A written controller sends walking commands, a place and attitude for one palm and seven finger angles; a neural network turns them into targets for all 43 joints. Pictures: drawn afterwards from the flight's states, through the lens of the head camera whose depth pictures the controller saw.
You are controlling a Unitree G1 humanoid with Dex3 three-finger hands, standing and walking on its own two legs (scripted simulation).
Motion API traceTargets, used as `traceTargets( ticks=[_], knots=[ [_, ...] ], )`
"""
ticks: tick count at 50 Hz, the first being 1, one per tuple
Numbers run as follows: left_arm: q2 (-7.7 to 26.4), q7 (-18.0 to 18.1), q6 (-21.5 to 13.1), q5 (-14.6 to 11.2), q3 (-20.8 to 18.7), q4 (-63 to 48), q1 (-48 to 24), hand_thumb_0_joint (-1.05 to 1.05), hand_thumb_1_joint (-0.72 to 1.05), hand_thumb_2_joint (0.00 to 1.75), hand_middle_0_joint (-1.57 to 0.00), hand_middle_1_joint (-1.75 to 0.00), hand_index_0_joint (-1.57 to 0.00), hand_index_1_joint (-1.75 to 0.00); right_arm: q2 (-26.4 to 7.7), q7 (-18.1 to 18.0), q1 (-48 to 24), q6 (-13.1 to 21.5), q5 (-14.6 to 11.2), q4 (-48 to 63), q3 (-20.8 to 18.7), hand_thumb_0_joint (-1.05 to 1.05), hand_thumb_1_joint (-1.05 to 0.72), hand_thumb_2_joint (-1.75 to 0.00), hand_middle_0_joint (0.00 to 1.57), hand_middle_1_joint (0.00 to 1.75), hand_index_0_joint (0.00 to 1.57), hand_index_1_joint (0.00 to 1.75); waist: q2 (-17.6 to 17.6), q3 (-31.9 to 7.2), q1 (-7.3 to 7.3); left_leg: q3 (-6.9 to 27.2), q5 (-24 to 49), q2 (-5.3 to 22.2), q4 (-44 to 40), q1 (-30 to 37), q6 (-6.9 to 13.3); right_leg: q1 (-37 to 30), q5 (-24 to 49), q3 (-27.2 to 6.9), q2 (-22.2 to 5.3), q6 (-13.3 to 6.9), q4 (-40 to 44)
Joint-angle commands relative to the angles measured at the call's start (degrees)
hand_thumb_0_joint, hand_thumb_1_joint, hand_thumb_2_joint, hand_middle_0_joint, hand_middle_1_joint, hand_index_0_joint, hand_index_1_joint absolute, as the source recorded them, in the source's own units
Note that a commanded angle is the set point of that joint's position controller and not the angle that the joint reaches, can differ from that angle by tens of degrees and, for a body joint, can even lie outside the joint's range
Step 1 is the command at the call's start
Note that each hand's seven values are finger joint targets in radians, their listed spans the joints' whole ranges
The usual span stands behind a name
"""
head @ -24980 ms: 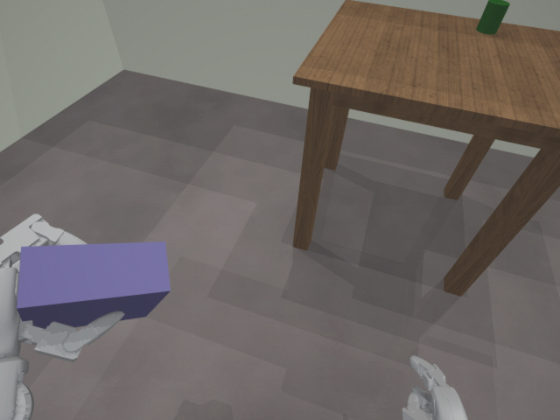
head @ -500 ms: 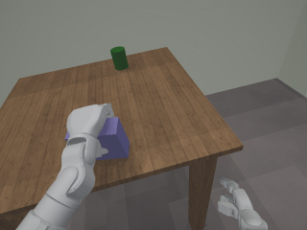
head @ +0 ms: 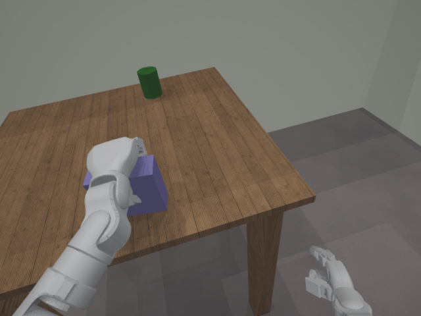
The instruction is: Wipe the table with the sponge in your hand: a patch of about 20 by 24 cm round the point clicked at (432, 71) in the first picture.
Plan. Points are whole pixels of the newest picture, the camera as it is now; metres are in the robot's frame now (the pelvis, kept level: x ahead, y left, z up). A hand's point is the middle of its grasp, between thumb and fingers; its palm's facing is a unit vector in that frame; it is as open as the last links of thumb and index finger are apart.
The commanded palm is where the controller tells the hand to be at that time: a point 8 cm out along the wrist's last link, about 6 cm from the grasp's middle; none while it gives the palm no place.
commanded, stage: wipe forward along the third lane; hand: left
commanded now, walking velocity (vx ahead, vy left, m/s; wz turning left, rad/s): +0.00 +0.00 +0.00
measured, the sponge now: (133, 194) +0.32 +0.21 +0.08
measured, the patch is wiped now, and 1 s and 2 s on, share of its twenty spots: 0.85 0.95 1.00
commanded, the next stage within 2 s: wipe back along the third lane in 1.24 s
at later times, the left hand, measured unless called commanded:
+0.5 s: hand (128, 158) +0.37 +0.23 +0.14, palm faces +0.01 -0.06 -1.00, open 9.7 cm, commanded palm +0.35 +0.25 +0.17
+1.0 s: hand (123, 144) +0.42 +0.26 +0.14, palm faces -0.04 -0.05 -1.00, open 9.7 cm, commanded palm +0.40 +0.27 +0.18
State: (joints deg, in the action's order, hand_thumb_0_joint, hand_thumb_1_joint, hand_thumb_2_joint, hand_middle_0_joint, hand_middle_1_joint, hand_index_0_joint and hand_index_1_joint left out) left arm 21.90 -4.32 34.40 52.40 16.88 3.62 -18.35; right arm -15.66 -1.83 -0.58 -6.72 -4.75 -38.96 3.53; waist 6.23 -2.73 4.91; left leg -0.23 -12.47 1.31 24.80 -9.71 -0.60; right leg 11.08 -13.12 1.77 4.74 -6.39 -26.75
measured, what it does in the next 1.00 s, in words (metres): stands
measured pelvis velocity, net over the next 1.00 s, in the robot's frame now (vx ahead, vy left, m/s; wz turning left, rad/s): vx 0.00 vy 0.02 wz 0.00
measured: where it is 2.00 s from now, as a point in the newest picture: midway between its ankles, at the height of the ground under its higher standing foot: outside the picture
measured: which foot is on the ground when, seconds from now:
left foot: down 0.00-1.00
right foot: down 0.00-1.00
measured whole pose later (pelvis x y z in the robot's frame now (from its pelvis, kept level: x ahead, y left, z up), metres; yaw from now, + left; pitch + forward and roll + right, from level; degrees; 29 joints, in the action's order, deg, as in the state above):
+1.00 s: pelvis +0.00 +0.02 +0.00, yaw +0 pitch +4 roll +1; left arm 24.4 -2.7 18.8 54.9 8.7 42.9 -42.9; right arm -16.6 -4.1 9.5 -6.3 -4.9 -41.5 1.7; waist 4.4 -5.4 0.4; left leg -0.3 -12.4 0.7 26.0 -17.7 -0.2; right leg 18.1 -11.7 1.2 4.3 -4.7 -25.8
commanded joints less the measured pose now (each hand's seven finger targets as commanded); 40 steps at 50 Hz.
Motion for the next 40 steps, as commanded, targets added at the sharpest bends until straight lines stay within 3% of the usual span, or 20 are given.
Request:
traceTargets(
  ticks=[1, 2, 6, 7, 10, 11, 12, 13, 16, 19, 21, 24, 26, 27, 30, 31, 34, 36, 37, 40],
  knots=[
    [12.1, 2.4, -0.44, 4.3, -8.07, -2.87, -19.27, 0.0, 0.1, 1.3, -1.2, -1.6, -1.2, -1.6, -4.05, -0.55, -13.8, 3.51, 0.03, 10.65, -1.65, 0.0, -0.9, -0.9, 0.2, 0.3, 0.2, 0.3, -8.46, -9.94, 0.25, -0.18, 4.85, -3.73, -0.88, -1.81, 3.1, -5.25, 3.43, -11.34, -5.29, 2.8, 7.37],
    [10.49, 2.3, -0.36, 4.52, -6.48, -0.28, -19.89, 0.0, 0.1, 1.3, -1.2, -1.6, -1.2, -1.6, -4.24, -0.79, -12.96, 3.5, 0.19, 10.17, -1.76, 0.0, -0.9, -0.9, 0.2, 0.3, 0.2, 0.3, -9.53, -9.46, -0.26, -0.72, 4.24, -3.68, -0.74, -2.3, 3.16, -4.94, 1.91, -10.15, -5.51, 3.18, 7.54],
    [13.51, 2.39, -1.74, 4.91, -8.8, 4.52, -23.88, 0.0, 0.1, 1.3, -1.2, -1.6, -1.2, -1.6, -4.73, -1.44, -11.91, 3.97, 0.14, 9.4, -1.87, 0.0, -0.9, -0.9, 0.2, 0.3, 0.2, 0.3, -9.8, -8.05, -0.63, -0.02, 1.96, -3.61, -0.68, -3.16, 2.96, -2.84, -2.75, -12.57, -5.66, 2.95, 9.2],
    [11.08, 2.34, -2.13, 4.57, -6.92, 5.82, -24.09, 0.0, 0.1, 1.3, -1.2, -1.6, -1.2, -1.6, -4.68, -1.57, -11.31, 4.12, 0.26, 9.32, -1.97, 0.0, -0.9, -0.9, 0.2, 0.3, 0.2, 0.3, -10.66, -8.35, -0.82, -0.38, 2.2, -3.57, -0.45, -3.55, 3.03, -3.28, -2.1, -10.95, -5.9, 3.22, 8.7],
    [12.83, 2.36, -2.96, 4.45, -8.06, 11.64, -25.45, 0.0, 0.1, 1.3, -1.2, -1.6, -1.2, -1.6, -5.39, -2.11, -9.94, 4.05, 0.33, 8.01, -2.18, 0.0, -0.9, -0.9, 0.2, 0.3, 0.2, 0.3, -10.84, -6.45, -1.27, -0.39, 0.72, -3.4, -0.32, -4.92, 2.69, -1.71, -5.18, -11.91, -6.16, 3.52, 9.86],
    [15.55, 2.44, -3.37, 4.96, -10.23, 12.37, -26.49, 0.0, 0.1, 1.3, -1.2, -1.6, -1.2, -1.6, -5.62, -2.23, -9.6, 4.09, 0.25, 8.14, -2.12, 0.0, -0.9, -0.9, 0.2, 0.3, 0.2, 0.3, -10.58, -6.38, -1.11, 0.37, 0.42, -3.37, -0.63, -4.85, 2.67, -1.1, -6.57, -13.03, -5.82, 3.02, 10.05],
    [12.1, 2.29, -3.56, 4.72, -7.3, 13.62, -26.63, 0.0, 0.1, 1.3, -1.2, -1.6, -1.2, -1.6, -5.4, -2.42, -9.28, 4.15, 0.31, 8.43, -2.24, 0.0, -0.9, -0.9, 0.2, 0.3, 0.2, 0.3, -10.63, -7.18, -1.39, -0.42, 0.59, -3.33, -0.24, -5.41, 2.73, -1.71, -6.49, -11.59, -6.35, 3.48, 9.61],
    [13.47, 2.41, -4.09, 5.18, -8.09, 14.98, -28.31, 0.0, 0.1, 1.3, -1.2, -1.6, -1.2, -1.6, -5.7, -2.43, -8.55, 4.19, 0.22, 7.63, -2.35, 0.0, -0.9, -0.9, 0.2, 0.3, 0.2, 0.3, -10.57, -6.69, -1.83, -0.33, 0.16, -3.3, -0.29, -5.38, 2.65, -0.41, -7.05, -11.68, -6.14, 3.45, 9.98],
    [15.17, 2.43, -5.44, 6.17, -9.51, 17.35, -29.2, 0.0, 0.1, 1.3, -1.2, -1.6, -1.2, -1.6, -5.87, -2.51, -7.52, 4.08, 0.24, 8.05, -2.44, 0.0, -0.9, -0.9, 0.2, 0.3, 0.2, 0.3, -8.23, -7.7, -1.5, 0.24, 0.07, -3.34, -0.35, -6.17, 2.57, -0.32, -7.17, -12.27, -5.99, 2.94, 9.42],
    [11.7, 2.29, -6.7, 5.8, -6.86, 20.5, -29.94, 0.0, 0.1, 1.3, -1.2, -1.6, -1.2, -1.6, -6.13, -2.47, -5.43, 4.02, 0.21, 7.84, -2.76, 0.0, -0.9, -0.9, 0.2, 0.3, 0.2, 0.3, -10.48, -8.4, -2.36, -0.32, 0.02, -3.16, -0.19, -7.29, 2.74, -0.6, -4.76, -9.92, -6.07, 3.58, 8.6],
    [17.41, 2.82, -7.69, 5.64, -12.29, 21.43, -27.73, 0.0, 0.1, 1.3, -1.2, -1.6, -1.2, -1.6, -6.63, -2.62, -5.06, 3.87, 0.55, 7.97, -3.06, 0.0, -0.9, -0.9, 0.2, 0.3, 0.2, 0.3, -11.66, -10.25, -1.23, 0.32, 0.76, -3.22, 0.69, -8.09, 2.65, -2.67, -3.4, -12.94, -6.27, 3.29, 8.54],
    [14.56, 3.15, -8.86, 4.87, -9.96, 22.8, -29.16, 0.0, 0.1, 1.3, -1.2, -1.6, -1.2, -1.6, -6.62, -2.69, -3.98, 3.67, 0.45, 7.54, -3.33, 0.0, -0.9, -0.9, 0.2, 0.3, 0.2, 0.3, -13.21, -9.26, -2.35, -0.37, 0.45, -3.1, 0.95, -9.1, 2.75, -2.49, -1.43, -11.7, -6.53, 3.97, 8.32],
    [17.39, 3.31, -9.25, 4.84, -12.18, 23.41, -30.02, 0.0, 0.1, 1.3, -1.2, -1.6, -1.2, -1.6, -6.82, -2.78, -4.04, 3.68, 0.25, 7.66, -3.31, 0.0, -0.9, -0.9, 0.2, 0.3, 0.2, 0.3, -11.5, -8.77, -1.83, 0.27, 0.04, -3.14, 0.24, -8.73, 2.84, -1.05, -3.33, -11.93, -6.02, 3.63, 8.73],
    [14.97, 3.41, -9.48, 4.68, -9.73, 23.89, -31.65, 0.0, 0.1, 1.3, -1.2, -1.6, -1.2, -1.6, -6.64, -2.9, -3.67, 3.78, 0.27, 7.61, -3.36, 0.0, -0.9, -0.9, 0.2, 0.3, 0.2, 0.3, -11.26, -8.66, -2.51, -0.35, -0.25, -3.07, 0.4, -8.92, 2.93, -1.04, -4.15, -10.9, -6.35, 4.03, 8.68],
    [16.2, 3.75, -9.97, 5.23, -10.25, 26.82, -34.06, 0.0, 0.1, 1.3, -1.2, -1.6, -1.2, -1.6, -6.97, -2.86, -2.25, 3.85, 0.26, 6.52, -3.72, 0.0, -0.9, -0.9, 0.2, 0.3, 0.2, 0.3, -10.12, -8.19, -2.84, -0.45, -0.34, -3.03, 0.69, -9.09, 2.79, -0.07, -4.17, -11.19, -6.26, 3.82, 8.91],
    [19.2, 3.86, -10.19, 5.5, -12.72, 26.78, -33.79, 0.0, 0.1, 1.3, -1.2, -1.6, -1.2, -1.6, -7.12, -2.95, -2.35, 3.82, 0.33, 6.81, -3.64, 0.0, -0.9, -0.9, 0.2, 0.3, 0.2, 0.3, -9.47, -9.54, -2.11, 0.16, -0.08, -3.12, 0.48, -9.11, 2.67, -0.8, -4.06, -12.17, -6.15, 3.38, 8.7],
    [16.68, 3.93, -10.9, 5.71, -9.88, 29.01, -37.15, 0.0, 0.1, 1.3, -1.2, -1.6, -1.2, -1.6, -7.01, -2.95, -0.98, 3.67, 0.11, 6.27, -3.69, 0.0, -0.9, -0.9, 0.2, 0.3, 0.2, 0.3, -10.4, -9.71, -3.45, -0.62, -0.17, -3.08, 0.11, -9.43, 2.93, -0.6, -2.54, -9.94, -5.99, 4.1, 8.38],
    [21.03, 4.09, -11.29, 6.05, -13.34, 30.36, -37.31, 0.0, 0.1, 1.3, -1.2, -1.6, -1.2, -1.6, -7.36, -3.13, -0.84, 3.58, 0.27, 6.22, -3.7, 0.0, -0.9, -0.9, 0.2, 0.3, 0.2, 0.3, -9.87, -10.6, -2.71, -0.06, 0.01, -3.07, -0.01, -9.47, 2.88, -1.03, -3.21, -11.22, -5.96, 3.7, 8.54],
    [18.2, 4.0, -11.61, 6.12, -10.41, 31.69, -39.76, 0.0, 0.1, 1.3, -1.2, -1.6, -1.2, -1.6, -7.05, -3.2, -0.14, 3.6, 0.23, 6.1, -3.57, 0.0, -0.9, -0.9, 0.2, 0.3, 0.2, 0.3, -10.59, -10.16, -3.7, -0.44, -0.1, -3.01, -0.04, -10.12, 3.07, -1.08, -2.54, -9.89, -6.13, 4.09, 8.14],
    [18.42, 4.12, -12.47, 6.52, -10.78, 34.16, -40.51, 0.0, 0.1, 1.3, -1.2, -1.6, -1.2, -1.6, -7.23, -3.06, 1.13, 3.66, 0.16, 5.62, -3.93, 0.0, -0.9, -0.9, 0.2, 0.3, 0.2, 0.3, -10.38, -10.83, -3.85, -0.77, 0.23, -2.95, 0.03, -10.0, 3.08, -1.09, -1.15, -9.75, -6.09, 4.15, 8.17]
  ],
)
